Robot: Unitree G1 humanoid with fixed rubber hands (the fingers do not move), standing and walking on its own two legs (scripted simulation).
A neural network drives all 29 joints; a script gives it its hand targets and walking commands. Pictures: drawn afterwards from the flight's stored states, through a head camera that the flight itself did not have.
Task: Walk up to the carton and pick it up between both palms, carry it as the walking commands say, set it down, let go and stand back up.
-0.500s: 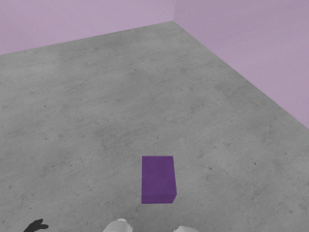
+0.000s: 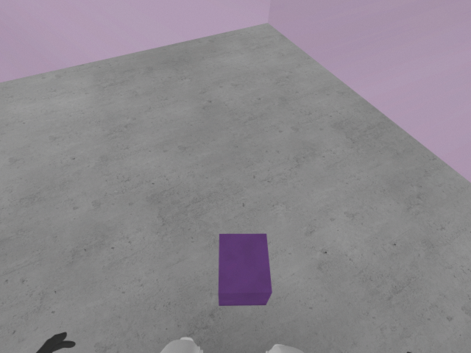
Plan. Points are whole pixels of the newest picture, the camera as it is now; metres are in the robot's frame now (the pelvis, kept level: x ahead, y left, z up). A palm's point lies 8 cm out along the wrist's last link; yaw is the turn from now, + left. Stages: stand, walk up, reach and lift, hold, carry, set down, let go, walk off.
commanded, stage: walk up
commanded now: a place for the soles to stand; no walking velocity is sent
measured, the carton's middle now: (242, 269) +0.49 -0.05 -0.65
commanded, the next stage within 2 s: reach and lift in 0.48 s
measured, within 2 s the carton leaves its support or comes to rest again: neither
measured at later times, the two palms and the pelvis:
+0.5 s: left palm out of the picture +0.11 +0.32 -0.09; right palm out of the picture +0.09 -0.33 -0.09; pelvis +0.00 +0.00 +0.00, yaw +0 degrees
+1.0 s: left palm (96, 308) +0.22 +0.27 -0.13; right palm (375, 326) +0.20 -0.27 -0.12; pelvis +0.02 +0.01 -0.01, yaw -2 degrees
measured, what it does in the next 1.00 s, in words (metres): stands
